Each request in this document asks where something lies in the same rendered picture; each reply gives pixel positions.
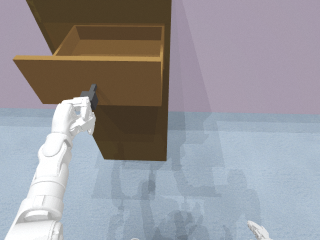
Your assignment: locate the drawer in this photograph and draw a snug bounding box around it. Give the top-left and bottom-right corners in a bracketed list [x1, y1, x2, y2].
[12, 25, 165, 107]

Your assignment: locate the robot right hand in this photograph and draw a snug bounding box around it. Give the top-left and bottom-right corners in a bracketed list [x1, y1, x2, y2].
[247, 220, 273, 240]

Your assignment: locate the cabinet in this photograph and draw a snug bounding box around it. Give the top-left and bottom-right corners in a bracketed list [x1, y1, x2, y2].
[26, 0, 172, 161]

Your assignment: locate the robot left hand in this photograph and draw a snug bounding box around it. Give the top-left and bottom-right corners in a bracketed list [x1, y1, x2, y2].
[51, 96, 96, 141]

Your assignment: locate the handle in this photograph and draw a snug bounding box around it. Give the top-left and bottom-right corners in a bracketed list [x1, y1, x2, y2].
[80, 83, 99, 110]

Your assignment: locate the robot left upper arm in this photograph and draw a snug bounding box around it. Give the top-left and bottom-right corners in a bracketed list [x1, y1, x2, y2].
[7, 220, 64, 240]

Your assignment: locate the robot left forearm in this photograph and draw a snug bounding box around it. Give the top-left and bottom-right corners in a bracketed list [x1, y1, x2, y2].
[4, 133, 73, 240]

